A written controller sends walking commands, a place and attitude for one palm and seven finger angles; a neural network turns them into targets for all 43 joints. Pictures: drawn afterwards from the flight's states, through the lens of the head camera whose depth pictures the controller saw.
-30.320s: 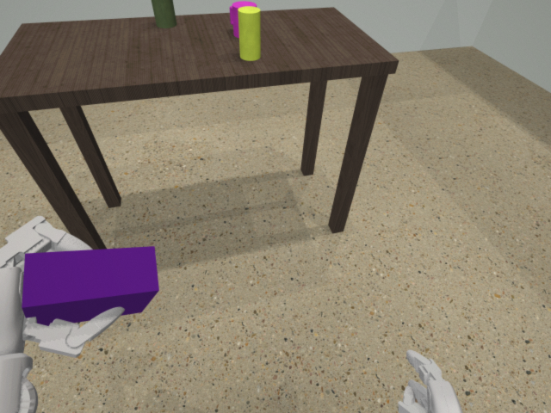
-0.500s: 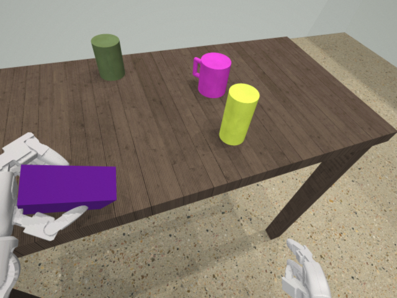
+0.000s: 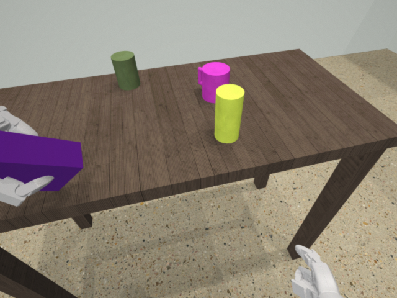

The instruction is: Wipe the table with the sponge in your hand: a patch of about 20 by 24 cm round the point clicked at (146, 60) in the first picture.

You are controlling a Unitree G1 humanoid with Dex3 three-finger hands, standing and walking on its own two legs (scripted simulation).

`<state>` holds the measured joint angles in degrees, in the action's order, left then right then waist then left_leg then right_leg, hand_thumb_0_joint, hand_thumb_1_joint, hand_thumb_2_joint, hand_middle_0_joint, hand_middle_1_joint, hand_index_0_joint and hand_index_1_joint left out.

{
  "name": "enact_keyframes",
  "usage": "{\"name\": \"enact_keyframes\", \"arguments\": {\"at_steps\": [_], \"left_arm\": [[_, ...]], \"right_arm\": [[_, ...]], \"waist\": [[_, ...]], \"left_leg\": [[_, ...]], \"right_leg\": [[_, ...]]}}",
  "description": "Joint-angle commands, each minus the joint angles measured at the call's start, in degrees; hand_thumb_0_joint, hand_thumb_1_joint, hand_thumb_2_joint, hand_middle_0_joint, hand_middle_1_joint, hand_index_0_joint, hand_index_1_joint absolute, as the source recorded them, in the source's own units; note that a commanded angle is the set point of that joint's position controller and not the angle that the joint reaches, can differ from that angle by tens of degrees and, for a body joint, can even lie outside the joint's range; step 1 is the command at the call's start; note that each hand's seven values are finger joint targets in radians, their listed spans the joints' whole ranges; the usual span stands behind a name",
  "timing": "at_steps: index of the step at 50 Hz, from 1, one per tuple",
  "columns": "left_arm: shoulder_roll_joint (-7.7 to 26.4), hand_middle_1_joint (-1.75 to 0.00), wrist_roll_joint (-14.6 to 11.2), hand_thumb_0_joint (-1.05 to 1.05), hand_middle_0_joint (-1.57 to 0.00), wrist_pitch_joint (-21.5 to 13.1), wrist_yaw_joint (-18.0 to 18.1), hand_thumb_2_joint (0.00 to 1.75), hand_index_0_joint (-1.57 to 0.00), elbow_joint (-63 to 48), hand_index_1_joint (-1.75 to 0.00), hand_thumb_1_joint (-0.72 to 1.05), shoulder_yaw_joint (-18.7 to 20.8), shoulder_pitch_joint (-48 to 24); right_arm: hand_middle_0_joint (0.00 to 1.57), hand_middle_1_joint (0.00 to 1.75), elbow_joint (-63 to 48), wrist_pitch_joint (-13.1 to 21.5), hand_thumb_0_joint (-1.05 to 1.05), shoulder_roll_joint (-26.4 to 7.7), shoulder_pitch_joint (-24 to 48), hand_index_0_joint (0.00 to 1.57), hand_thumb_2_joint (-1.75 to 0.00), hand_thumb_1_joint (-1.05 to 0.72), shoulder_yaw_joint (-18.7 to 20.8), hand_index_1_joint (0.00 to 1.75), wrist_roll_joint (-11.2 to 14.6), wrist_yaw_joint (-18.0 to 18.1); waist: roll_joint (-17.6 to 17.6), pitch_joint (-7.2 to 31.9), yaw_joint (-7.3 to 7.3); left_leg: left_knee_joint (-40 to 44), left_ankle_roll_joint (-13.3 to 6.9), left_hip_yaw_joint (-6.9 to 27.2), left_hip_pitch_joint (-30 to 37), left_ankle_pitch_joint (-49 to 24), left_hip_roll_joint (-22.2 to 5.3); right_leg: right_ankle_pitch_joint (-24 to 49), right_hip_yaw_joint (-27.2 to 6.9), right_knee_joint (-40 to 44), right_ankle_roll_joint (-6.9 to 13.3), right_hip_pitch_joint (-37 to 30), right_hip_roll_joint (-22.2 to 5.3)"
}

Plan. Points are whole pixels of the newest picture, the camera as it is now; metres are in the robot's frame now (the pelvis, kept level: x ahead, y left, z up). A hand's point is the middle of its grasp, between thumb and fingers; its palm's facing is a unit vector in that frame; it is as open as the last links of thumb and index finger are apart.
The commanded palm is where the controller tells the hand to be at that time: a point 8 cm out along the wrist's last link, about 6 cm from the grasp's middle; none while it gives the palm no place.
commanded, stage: turn the palm down, sponge in hand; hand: left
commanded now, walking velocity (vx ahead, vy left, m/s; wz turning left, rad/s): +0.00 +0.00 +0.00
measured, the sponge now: (45, 166) +0.26 +0.31 +0.17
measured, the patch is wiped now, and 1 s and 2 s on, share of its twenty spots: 0.00 0.00 0.00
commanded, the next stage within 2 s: move the sponge above the wiping area in 1.68 s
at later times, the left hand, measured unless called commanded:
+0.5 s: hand (34, 149) +0.26 +0.31 +0.20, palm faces +0.27 -0.36 -0.89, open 9.5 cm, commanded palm +0.22 +0.30 +0.27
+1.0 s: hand (24, 146) +0.25 +0.32 +0.22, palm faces +0.30 -0.28 -0.91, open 9.5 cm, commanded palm +0.19 +0.32 +0.32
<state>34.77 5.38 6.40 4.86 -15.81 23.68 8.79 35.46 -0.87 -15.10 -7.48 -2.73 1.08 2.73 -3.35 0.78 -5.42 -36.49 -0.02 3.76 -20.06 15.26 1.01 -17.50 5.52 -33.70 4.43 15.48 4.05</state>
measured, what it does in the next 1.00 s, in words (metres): stands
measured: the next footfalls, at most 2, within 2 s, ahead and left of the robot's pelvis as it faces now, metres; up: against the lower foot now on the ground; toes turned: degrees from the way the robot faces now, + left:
none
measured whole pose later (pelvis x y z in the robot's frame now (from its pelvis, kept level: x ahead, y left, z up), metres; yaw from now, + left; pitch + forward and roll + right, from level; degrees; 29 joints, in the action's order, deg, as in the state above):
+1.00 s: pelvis -0.01 +0.05 +0.01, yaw -2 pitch -4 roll +0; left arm 35.1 34.4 29.3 -6.2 -23.4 3.8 -3.2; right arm 34.0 -1.2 -14.4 0.5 -6.6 4.4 3.5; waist -6.2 -1.0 -8.9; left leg -25.7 -3.6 0.1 -12.7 9.3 4.2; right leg -13.0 1.7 -27.4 1.2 10.7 0.5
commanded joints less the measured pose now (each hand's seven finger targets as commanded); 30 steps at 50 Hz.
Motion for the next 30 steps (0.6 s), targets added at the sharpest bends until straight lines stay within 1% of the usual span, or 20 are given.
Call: {"name": "enact_keyframes", "arguments": {"at_steps": [1, 4, 6, 8, 9, 10, 11, 13, 14, 15, 17, 19, 20, 21, 24, 25, 26, 28, 29, 30], "left_arm": [[12.93, -1.6, 4.51, 0.0, -1.2, 3.9, -4.97, 1.3, -1.2, -8.99, -1.6, 0.1, -6.14, -19.62], [15.58, -1.6, 7.51, 0.0, -1.2, 1.97, -8.36, 1.3, -1.2, -14.17, -1.6, 0.1, -6.87, -21.64], [19.81, -1.6, 8.31, 0.0, -1.2, -1.45, -8.55, 1.3, -1.2, -15.03, -1.6, 0.1, -0.9, -17.94], [24.79, -1.6, 7.53, 0.0, -1.2, -4.04, -7.08, 1.3, -1.2, -18.3, -1.6, 0.1, 7.07, -13.11], [28.91, -1.6, 7.15, 0.0, -1.2, -3.46, -5.77, 1.3, -1.2, -16.67, -1.6, 0.1, 12.6, -9.62], [25.52, -1.6, 6.47, 0.0, -1.2, -3.29, -4.74, 1.3, -1.2, -17.16, -1.6, 0.1, 11.62, -10.92], [24.95, -1.6, 5.62, 0.0, -1.2, -2.54, -3.56, 1.3, -1.2, -14.2, -1.6, 0.1, 13.45, -8.12], [22.96, -1.6, 4.98, 0.0, -1.2, 0.39, -1.64, 1.3, -1.2, -12.18, -1.6, 0.1, 13.06, -5.22], [22.55, -1.6, 5.36, 0.0, -1.2, 3.1, -1.02, 1.3, -1.2, -10.36, -1.6, 0.1, 12.9, -3.2], [21.66, -1.6, 6.26, 0.0, -1.2, 5.37, -0.76, 1.3, -1.2, -10.74, -1.6, 0.1, 11.17, -3.37], [21.88, -1.6, 8.41, 0.0, -1.2, 10.21, -1.7, 1.3, -1.2, -11.28, -1.6, 0.1, 8.44, -2.3], [22.32, -1.6, 10.64, 0.0, -1.2, 13.88, -4.16, 1.3, -1.2, -10.57, -1.6, 0.1, 6.19, -3.72], [22.72, -1.6, 11.53, 0.0, -1.2, 14.31, -5.54, 1.3, -1.2, -11.98, -1.6, 0.1, 4.99, -5.58], [21.92, -1.6, 12.48, 0.0, -1.2, 14.54, -7.18, 1.3, -1.2, -12.72, -1.6, 0.1, 2.62, -6.12], [20.1, -1.6, 13.91, 0.0, -1.2, 11.64, -10.74, 1.3, -1.2, -21.55, -1.6, 0.1, -2.19, -11.95], [21.64, -1.6, 15.2, 0.0, -1.2, 9.43, -10.63, 1.3, -1.2, -25.04, -1.6, 0.1, -1.91, -15.64], [21.45, -1.6, 16.21, 0.0, -1.2, 7.68, -10.36, 1.3, -1.2, -25.38, -1.6, 0.1, -1.88, -13.83], [23.74, -1.6, 18.91, 0.0, -1.2, 5.18, -8.33, 1.3, -1.2, -28.78, -1.6, 0.1, 0.46, -12.65], [27.08, -1.6, 20.28, 0.0, -1.2, 5.3, -6.66, 1.3, -1.2, -30.07, -1.6, 0.1, 4.28, -11.78], [26.72, -1.6, 21.35, 0.0, -1.2, 4.78, -4.65, 1.3, -1.2, -31.0, -1.6, 0.1, 4.39, -14.72]], "right_arm": [[0.2, 0.3, -11.28, 2.75, 0.0, -6.51, 10.66, 0.2, -0.9, -0.9, 1.82, 0.3, 1.42, 1.99], [0.2, 0.3, -13.6, 4.31, 0.0, -5.66, 12.85, 0.2, -0.9, -0.9, 0.86, 0.3, 2.28, 2.47], [0.2, 0.3, -12.64, 4.54, 0.0, -5.63, 10.06, 0.2, -0.9, -0.9, 1.68, 0.3, 0.99, 2.74], [0.2, 0.3, -12.49, 4.53, 0.0, -5.53, 8.77, 0.2, -0.9, -0.9, 2.27, 0.3, 0.28, 2.64], [0.2, 0.3, -12.31, 4.9, 0.0, -5.38, 9.36, 0.2, -0.9, -0.9, 2.09, 0.3, 0.63, 2.13], [0.2, 0.3, -11.86, 4.47, 0.0, -4.58, 8.47, 0.2, -0.9, -0.9, 2.17, 0.3, 0.42, 1.78], [0.2, 0.3, -11.12, 4.05, 0.0, -4.63, 7.04, 0.2, -0.9, -0.9, 2.64, 0.3, 0.5, 1.67], [0.2, 0.3, -10.71, 2.96, 0.0, -5.53, 6.22, 0.2, -0.9, -0.9, 3.38, 0.3, 0.79, 0.97], [0.2, 0.3, -11.02, 2.39, 0.0, -5.79, 7.99, 0.2, -0.9, -0.9, 3.22, 0.3, 1.3, 0.34], [0.2, 0.3, -10.91, 1.33, 0.0, -6.47, 6.62, 0.2, -0.9, -0.9, 3.57, 0.3, 1.02, 0.25], [0.2, 0.3, -12.07, 0.08, 0.0, -7.55, 7.71, 0.2, -0.9, -0.9, 3.49, 0.3, 1.44, 0.56], [0.2, 0.3, -13.31, -0.13, 0.0, -7.75, 11.0, 0.2, -0.9, -0.9, 2.51, 0.3, 2.55, 0.68], [0.2, 0.3, -13.44, -0.05, 0.0, -7.93, 9.83, 0.2, -0.9, -0.9, 2.37, 0.3, 2.58, 1.11], [0.2, 0.3, -13.78, 0.22, 0.0, -7.68, 10.43, 0.2, -0.9, -0.9, 2.23, 0.3, 3.03, 1.53], [0.2, 0.3, -16.25, 2.72, 0.0, -6.04, 14.75, 0.2, -0.9, -0.9, 1.03, 0.3, 3.44, 2.46], [0.2, 0.3, -15.68, 3.27, 0.0, -6.24, 12.24, 0.2, -0.9, -0.9, 1.43, 0.3, 2.71, 2.83], [0.2, 0.3, -15.6, 4.03, 0.0, -5.91, 12.06, 0.2, -0.9, -0.9, 1.52, 0.3, 2.2, 3.14], [0.2, 0.3, -15.02, 4.85, 0.0, -5.87, 11.29, 0.2, -0.9, -0.9, 1.64, 0.3, 1.48, 3.55], [0.2, 0.3, -15.27, 5.67, 0.0, -5.55, 13.39, 0.2, -0.9, -0.9, 1.05, 0.3, 1.63, 3.2], [0.2, 0.3, -14.2, 5.51, 0.0, -5.31, 12.03, 0.2, -0.9, -0.9, 1.02, 0.3, 1.1, 3.1]], "waist": [[-2.83, 4.88, 4.07], [2.91, 4.87, 3.72], [6.04, 8.74, 1.72], [5.39, 13.14, -0.62], [2.78, 13.52, -1.97], [1.45, 14.81, -1.85], [1.19, 13.42, -1.98], [-1.64, 12.48, -2.38], [-1.92, 11.18, -2.42], [0.23, 11.16, -1.96], [2.88, 8.64, -1.28], [2.17, 6.64, -0.59], [4.32, 7.5, -0.13], [3.93, 7.49, 0.33], [0.27, 10.44, 0.74], [0.15, 13.56, 0.74], [-1.05, 13.9, 0.24], [-2.52, 15.42, -0.93], [-4.43, 15.7, -2.07], [-4.45, 17.53, -2.04]], "left_leg": [[2.7, -1.68, -2.77, 2.88, 3.5, -0.3], [0.73, -1.75, -0.93, 2.62, 2.66, -0.45], [0.03, -1.74, 0.25, 2.1, -0.28, -0.82], [-0.5, -1.27, 0.4, 2.21, -4.09, -0.85], [-0.73, -0.52, 0.34, 1.68, -5.09, -0.86], [-0.84, -0.31, 0.1, 1.01, -7.02, -0.94], [-0.57, -0.27, -0.42, 1.27, -8.25, -1.29], [-0.01, 0.03, -1.54, 1.96, -11.87, -1.37], [0.14, 0.28, -1.9, 2.01, -12.82, -1.1], [0.43, 0.1, -2.43, 1.44, -13.78, -1.45], [1.72, -0.72, -3.32, 1.68, -14.32, -1.43], [2.49, -1.34, -3.7, 2.85, -14.03, -1.27], [2.98, -1.83, -3.25, 2.92, -13.63, -1.48], [3.3, -2.39, -3.53, 4.06, -13.57, -1.28], [3.3, -2.85, -3.1, 8.34, -13.07, -1.0], [3.57, -3.11, -2.74, 9.73, -14.0, -0.93], [4.2, -3.24, -2.78, 10.9, -14.51, -0.86], [5.39, -3.12, -2.41, 12.9, -15.08, -0.76], [5.61, -2.4, -1.91, 12.47, -14.29, -0.68], [6.07, -2.27, -1.99, 12.72, -15.08, -0.8]], "right_leg": [[-10.39, -13.27, 13.35, -4.61, 2.84, -8.07], [-13.79, -17.02, 14.26, -4.98, 2.96, -9.2], [-5.18, -16.8, 11.71, -5.44, -0.61, -10.12], [5.32, -16.36, 9.02, -5.73, -4.46, -10.52], [7.92, -17.71, 8.6, -5.3, -5.76, -10.58], [14.02, -16.17, 6.93, -5.43, -7.64, -11.07], [19.37, -15.71, 6.37, -5.72, -7.91, -10.69], [29.41, -14.35, 5.12, -5.89, -9.38, -10.35], [32.12, -15.26, 5.25, -5.71, -9.67, -9.95], [35.82, -13.68, 4.23, -6.33, -10.1, -10.22], [35.74, -11.49, 3.77, -6.94, -8.65, -8.97], [30.01, -11.03, 5.2, -6.66, -6.12, -7.74], [28.52, -10.05, 5.18, -6.99, -5.89, -7.84], [26.31, -9.6, 5.49, -6.92, -4.54, -7.14], [19.27, -10.54, 7.21, -5.97, -2.24, -6.2], [17.61, -9.29, 7.01, -5.52, -2.4, -6.04], [16.25, -8.67, 6.94, -4.96, -2.26, -5.51], [13.47, -7.46, 7.19, -4.04, -2.07, -4.66], [11.29, -8.9, 7.7, -2.99, -2.65, -4.32], [10.83, -7.54, 7.31, -2.84, -3.83, -4.79]]}}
